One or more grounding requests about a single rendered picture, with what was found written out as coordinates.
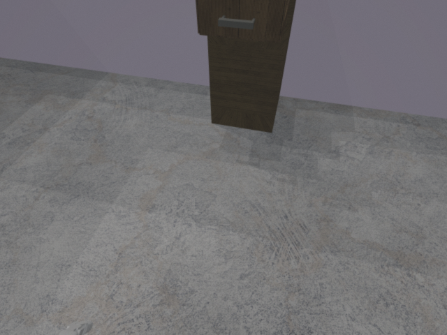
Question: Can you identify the cabinet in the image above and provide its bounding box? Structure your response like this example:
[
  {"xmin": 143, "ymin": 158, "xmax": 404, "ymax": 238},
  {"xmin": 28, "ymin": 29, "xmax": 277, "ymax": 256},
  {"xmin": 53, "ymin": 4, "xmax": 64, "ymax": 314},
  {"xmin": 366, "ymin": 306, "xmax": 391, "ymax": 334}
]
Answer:
[{"xmin": 207, "ymin": 0, "xmax": 296, "ymax": 133}]

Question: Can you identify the left robot hand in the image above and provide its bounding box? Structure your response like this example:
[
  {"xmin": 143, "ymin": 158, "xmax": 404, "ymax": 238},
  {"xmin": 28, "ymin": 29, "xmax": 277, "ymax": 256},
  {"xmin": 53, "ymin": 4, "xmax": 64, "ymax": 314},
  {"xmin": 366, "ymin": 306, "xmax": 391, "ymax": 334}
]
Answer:
[{"xmin": 57, "ymin": 320, "xmax": 93, "ymax": 335}]

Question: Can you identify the handle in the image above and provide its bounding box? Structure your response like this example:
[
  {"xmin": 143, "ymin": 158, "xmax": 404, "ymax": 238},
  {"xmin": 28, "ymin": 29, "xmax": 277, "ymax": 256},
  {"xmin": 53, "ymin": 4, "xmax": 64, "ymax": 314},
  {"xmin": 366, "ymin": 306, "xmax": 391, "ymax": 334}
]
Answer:
[
  {"xmin": 218, "ymin": 15, "xmax": 255, "ymax": 29},
  {"xmin": 230, "ymin": 38, "xmax": 258, "ymax": 48}
]

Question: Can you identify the drawer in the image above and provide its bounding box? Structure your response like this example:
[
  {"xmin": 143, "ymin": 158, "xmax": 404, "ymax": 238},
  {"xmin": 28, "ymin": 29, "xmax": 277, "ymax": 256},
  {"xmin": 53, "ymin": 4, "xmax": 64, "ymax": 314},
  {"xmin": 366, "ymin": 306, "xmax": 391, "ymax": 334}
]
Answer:
[{"xmin": 196, "ymin": 0, "xmax": 290, "ymax": 43}]

